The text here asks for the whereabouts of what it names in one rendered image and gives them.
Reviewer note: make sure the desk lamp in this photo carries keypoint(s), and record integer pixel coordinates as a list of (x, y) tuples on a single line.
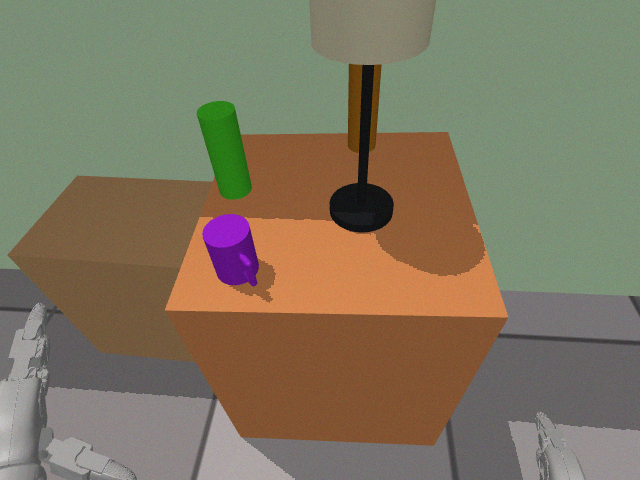
[(368, 33)]

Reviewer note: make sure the left robot arm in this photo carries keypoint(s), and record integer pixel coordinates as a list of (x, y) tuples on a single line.
[(23, 471)]

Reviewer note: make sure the left robot hand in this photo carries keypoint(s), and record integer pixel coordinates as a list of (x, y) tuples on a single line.
[(24, 437)]

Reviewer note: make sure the right robot hand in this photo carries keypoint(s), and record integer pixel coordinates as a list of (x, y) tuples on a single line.
[(554, 460)]

